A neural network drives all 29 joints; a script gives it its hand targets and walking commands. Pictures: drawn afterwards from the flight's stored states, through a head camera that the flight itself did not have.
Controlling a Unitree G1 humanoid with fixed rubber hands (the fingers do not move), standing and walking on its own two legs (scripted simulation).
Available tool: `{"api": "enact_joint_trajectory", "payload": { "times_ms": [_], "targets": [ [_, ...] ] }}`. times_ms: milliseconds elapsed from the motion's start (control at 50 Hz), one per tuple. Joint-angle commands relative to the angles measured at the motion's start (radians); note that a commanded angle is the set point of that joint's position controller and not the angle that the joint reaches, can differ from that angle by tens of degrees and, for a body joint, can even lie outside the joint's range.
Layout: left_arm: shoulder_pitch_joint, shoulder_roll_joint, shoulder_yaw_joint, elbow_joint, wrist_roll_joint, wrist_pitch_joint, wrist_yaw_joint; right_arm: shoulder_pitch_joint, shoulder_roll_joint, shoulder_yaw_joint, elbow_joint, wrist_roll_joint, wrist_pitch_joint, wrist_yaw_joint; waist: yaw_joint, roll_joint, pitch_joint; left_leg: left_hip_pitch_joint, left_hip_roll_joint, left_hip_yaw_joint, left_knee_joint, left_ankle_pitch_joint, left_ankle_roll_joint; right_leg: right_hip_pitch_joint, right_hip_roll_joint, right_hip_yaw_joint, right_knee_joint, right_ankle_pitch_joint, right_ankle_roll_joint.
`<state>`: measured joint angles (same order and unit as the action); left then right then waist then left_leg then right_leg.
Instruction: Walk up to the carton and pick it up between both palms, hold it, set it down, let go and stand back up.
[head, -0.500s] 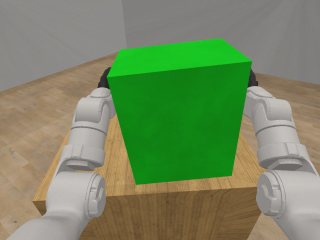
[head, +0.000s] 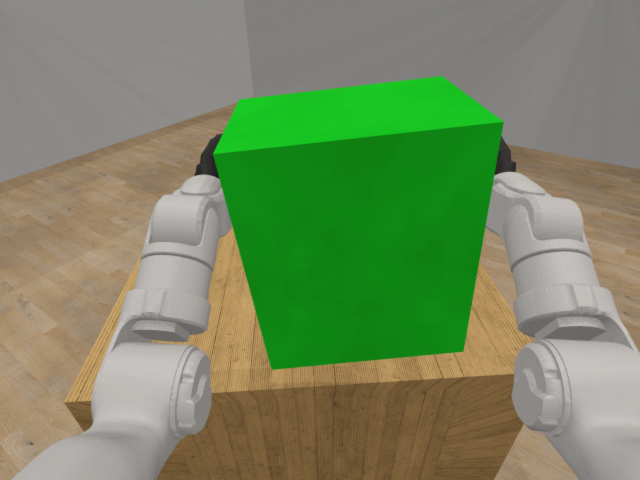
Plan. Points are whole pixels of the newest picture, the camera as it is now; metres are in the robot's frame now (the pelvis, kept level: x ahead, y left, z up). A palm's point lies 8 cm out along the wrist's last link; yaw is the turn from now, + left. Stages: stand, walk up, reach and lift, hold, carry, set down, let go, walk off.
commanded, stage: hold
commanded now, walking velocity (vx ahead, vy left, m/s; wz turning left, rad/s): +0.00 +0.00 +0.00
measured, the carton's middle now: (353, 228) +0.37 +0.00 +0.21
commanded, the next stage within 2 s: set down in 0.54 s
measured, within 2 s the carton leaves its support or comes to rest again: neither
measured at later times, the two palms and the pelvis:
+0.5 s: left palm (210, 190) +0.38 +0.17 +0.26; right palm (491, 186) +0.39 -0.16 +0.26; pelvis +0.00 +0.00 +0.00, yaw +0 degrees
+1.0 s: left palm (207, 191) +0.40 +0.19 +0.24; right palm (470, 190) +0.42 -0.15 +0.24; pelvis +0.02 +0.00 +0.01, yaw +0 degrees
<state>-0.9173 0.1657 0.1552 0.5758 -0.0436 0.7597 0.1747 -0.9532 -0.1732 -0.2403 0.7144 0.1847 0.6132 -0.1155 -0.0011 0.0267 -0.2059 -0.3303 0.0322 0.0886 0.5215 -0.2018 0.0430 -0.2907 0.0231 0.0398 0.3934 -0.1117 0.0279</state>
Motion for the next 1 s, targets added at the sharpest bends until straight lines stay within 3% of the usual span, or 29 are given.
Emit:
{"api": "enact_joint_trajectory", "payload": {
  "times_ms": [0,80,100,120,200,240,280,320,340,380,400,420,440,500,520,540,580,600,620,640,660,680,720,740,780,880,920,960,980],
  "targets": [
    [-1.052,-0.76,-0.296,-0.277,-0.129,-0.073,-0.181,-1.097,0.729,0.434,-0.264,0.255,-0.044,0.134,-0.041,-0.013,-0.454,0.134,-0.006,-0.167,-0.211,0.037,-0.074,0.232,0.065,0.003,-0.079,0.016,-0.046],
    [-1.108,-0.758,-0.294,-0.24,-0.121,-0.08,-0.182,-1.107,0.718,0.41,-0.195,0.233,-0.046,0.147,-0.049,0.028,-0.406,0.098,0.013,-0.19,-0.244,-0.094,-0.066,0.194,0.068,-0.012,-0.07,-0.086,-0.04],
    [-1.063,-0.802,-0.322,-0.282,-0.158,-0.085,-0.176,-1.148,0.74,0.436,-0.287,0.254,-0.065,0.144,-0.048,-0.01,-0.498,0.132,0.001,-0.177,-0.204,0.024,-0.073,0.226,0.067,0.001,-0.067,0.017,-0.041],
    [-1.035,-0.748,-0.285,-0.221,-0.126,-0.077,-0.176,-1.096,0.725,0.422,-0.233,0.245,-0.049,0.135,-0.04,0.008,-0.424,0.129,-0.003,-0.173,-0.214,-0.002,-0.071,0.194,0.066,0.004,-0.075,-0.03,-0.046],
    [-1.092,-0.765,-0.298,-0.286,-0.142,-0.076,-0.177,-1.075,0.733,0.424,-0.207,0.245,-0.042,0.145,-0.056,-0.018,-0.456,0.152,-0.002,-0.175,-0.208,0.009,-0.073,0.196,0.056,0.009,-0.083,-0.015,-0.049],
    [-1.065,-0.771,-0.291,-0.202,-0.135,-0.07,-0.178,-1.107,0.706,0.409,-0.185,0.251,-0.05,0.138,-0.049,0.023,-0.394,0.133,-0.003,-0.176,-0.211,-0.015,-0.076,0.169,0.063,0.003,-0.089,-0.048,-0.046],
    [-1.07,-0.795,-0.321,-0.288,-0.142,-0.078,-0.172,-1.065,0.727,0.41,-0.197,0.258,-0.048,0.146,-0.065,0.04,-0.445,0.134,0.013,-0.196,-0.218,0.029,-0.083,0.218,0.073,0.004,-0.06,0.04,-0.049],
    [-1.081,-0.758,-0.287,-0.216,-0.126,-0.077,-0.181,-1.095,0.714,0.404,-0.17,0.234,-0.044,0.147,-0.056,0.012,-0.378,0.13,-0.009,-0.17,-0.216,-0.037,-0.075,0.159,0.05,0.01,-0.098,-0.072,-0.047],
    [-1.117,-0.793,-0.324,-0.244,-0.142,-0.085,-0.176,-1.117,0.712,0.388,-0.193,0.234,-0.053,0.151,-0.075,0.032,-0.418,0.121,0.011,-0.188,-0.228,-0.02,-0.084,0.171,0.064,-0.001,-0.083,-0.058,-0.052],
    [-1.091,-0.765,-0.306,-0.275,-0.132,-0.088,-0.174,-1.079,0.723,0.419,-0.206,0.246,-0.048,0.148,-0.05,0.018,-0.451,0.156,0.009,-0.185,-0.214,0.056,-0.08,0.208,0.07,-0.006,-0.074,-0.003,-0.048],
    [-1.093,-0.805,-0.356,-0.385,-0.165,-0.093,-0.167,-1.078,0.76,0.475,-0.274,0.276,-0.06,0.147,-0.049,0.027,-0.55,0.186,0.012,-0.191,-0.191,0.147,-0.096,0.247,0.077,-0.003,-0.051,0.085,-0.047],
    [-1.041,-0.752,-0.27,-0.211,-0.115,-0.068,-0.174,-1.083,0.701,0.422,-0.184,0.256,-0.037,0.141,-0.046,0.001,-0.392,0.141,-0.001,-0.178,-0.216,0.006,-0.083,0.201,0.067,0.008,-0.096,-0.063,-0.046],
    [-1.095,-0.751,-0.271,-0.19,-0.125,-0.073,-0.174,-1.149,0.725,0.419,-0.203,0.237,-0.044,0.148,-0.045,-0.037,-0.367,0.111,-0.007,-0.177,-0.224,-0.049,-0.07,0.183,0.054,0.007,-0.104,-0.094,-0.044],
    [-1.098,-0.793,-0.315,-0.278,-0.151,-0.084,-0.172,-1.129,0.74,0.429,-0.221,0.257,-0.06,0.141,-0.053,0.023,-0.479,0.15,-0.002,-0.183,-0.204,0.034,-0.073,0.2,0.064,-0.005,-0.066,0.012,-0.039],
    [-1.086,-0.755,-0.286,-0.235,-0.132,-0.085,-0.177,-1.069,0.716,0.397,-0.147,0.238,-0.046,0.139,-0.062,-0.007,-0.371,0.124,-0.002,-0.176,-0.216,0.012,-0.071,0.184,0.06,0.005,-0.09,-0.029,-0.043],
    [-1.044,-0.77,-0.309,-0.379,-0.118,-0.073,-0.187,-1.059,0.738,0.459,-0.274,0.269,-0.076,0.149,-0.027,0.048,-0.54,0.266,-0.024,-0.159,-0.186,0.167,-0.089,0.23,0.055,-0.034,-0.079,0.024,-0.042],
    [-1.042,-0.737,-0.301,-0.367,-0.109,-0.076,-0.189,-1.023,0.685,0.42,-0.233,0.248,-0.071,0.146,-0.061,0.057,-0.497,0.254,-0.019,-0.167,-0.19,0.16,-0.103,0.216,0.054,-0.038,-0.087,0.004,-0.052],
    [-1.091,-0.74,-0.312,-0.39,-0.126,-0.096,-0.185,-1.055,0.729,0.446,-0.262,0.253,-0.083,0.147,-0.037,0.018,-0.547,0.269,-0.015,-0.17,-0.174,0.172,-0.104,0.215,0.058,-0.04,-0.078,0.022,-0.046],
    [-1.075,-0.744,-0.272,-0.319,-0.094,-0.104,-0.195,-1.042,0.704,0.399,-0.205,0.214,-0.105,0.147,-0.054,0.043,-0.482,0.258,-0.01,-0.176,-0.196,0.106,-0.108,0.205,0.047,-0.044,-0.092,-0.019,-0.053],
    [-1.087,-0.746,-0.277,-0.357,-0.089,-0.102,-0.192,-1.069,0.723,0.432,-0.233,0.222,-0.115,0.151,-0.023,0.033,-0.528,0.262,-0.014,-0.161,-0.205,0.109,-0.105,0.24,0.051,-0.045,-0.088,-0.023,-0.049],
    [-1.014,-0.743,-0.261,-0.288,-0.065,-0.106,-0.197,-1.034,0.714,0.423,-0.221,0.189,-0.135,0.151,-0.026,0.024,-0.456,0.27,-0.02,-0.164,-0.206,0.124,-0.102,0.234,0.048,-0.046,-0.103,-0.011,-0.047],
    [-0.989,-0.691,-0.168,-0.144,-0.029,-0.122,-0.217,-1.014,0.688,0.374,-0.093,0.14,-0.149,0.155,-0.035,-0.018,-0.312,0.206,-0.023,-0.156,-0.238,-0.013,-0.088,0.229,0.04,-0.054,-0.127,-0.094,-0.045],
    [-0.901,-0.678,-0.129,-0.098,0.015,-0.146,-0.241,-0.971,0.697,0.364,-0.073,0.09,-0.184,0.159,-0.015,-0.076,-0.259,0.178,-0.022,-0.146,-0.273,-0.075,-0.078,0.251,0.034,-0.064,-0.135,-0.133,-0.031],
    [-0.922,-0.672,-0.123,-0.104,0.038,-0.172,-0.247,-0.961,0.707,0.319,-0.042,0.077,-0.22,0.166,-0.001,-0.028,-0.261,0.203,-0.022,-0.135,-0.287,-0.104,-0.071,0.227,0.033,-0.068,-0.131,-0.159,-0.033],
    [-0.936,-0.684,-0.158,-0.09,0.04,-0.192,-0.257,-0.976,0.679,0.297,-0.071,0.067,-0.268,0.168,-0.037,-0.005,-0.262,0.189,-0.001,-0.153,-0.309,-0.15,-0.082,0.265,0.04,-0.079,-0.123,-0.161,-0.029],
    [-0.864,-0.616,-0.058,0.046,0.121,-0.251,-0.278,-0.912,0.656,0.225,0.061,-0.041,-0.347,0.162,-0.019,-0.021,-0.131,0.139,-0.025,-0.122,-0.334,-0.247,-0.05,0.298,0.037,-0.094,-0.129,-0.233,-0.022],
    [-0.809,-0.617,-0.056,0.051,0.111,-0.267,-0.289,-0.9,0.673,0.243,0.003,-0.043,-0.379,0.147,-0.011,-0.071,-0.169,0.193,-0.045,-0.105,-0.307,-0.153,-0.044,0.301,0.017,-0.084,-0.142,-0.18,-0.018],
    [-0.835,-0.627,-0.112,0.002,0.09,-0.294,-0.285,-0.858,0.671,0.273,-0.012,-0.032,-0.405,0.142,-0.027,-0.012,-0.22,0.239,-0.045,-0.106,-0.289,-0.11,-0.062,0.286,0.021,-0.085,-0.143,-0.163,-0.024],
    [-0.797,-0.641,-0.147,-0.014,0.084,-0.294,-0.28,-0.861,0.676,0.296,-0.04,-0.039,-0.416,0.131,-0.033,-0.032,-0.241,0.274,-0.041,-0.11,-0.269,-0.022,-0.066,0.298,0.02,-0.091,-0.143,-0.098,-0.022]
  ]
}}
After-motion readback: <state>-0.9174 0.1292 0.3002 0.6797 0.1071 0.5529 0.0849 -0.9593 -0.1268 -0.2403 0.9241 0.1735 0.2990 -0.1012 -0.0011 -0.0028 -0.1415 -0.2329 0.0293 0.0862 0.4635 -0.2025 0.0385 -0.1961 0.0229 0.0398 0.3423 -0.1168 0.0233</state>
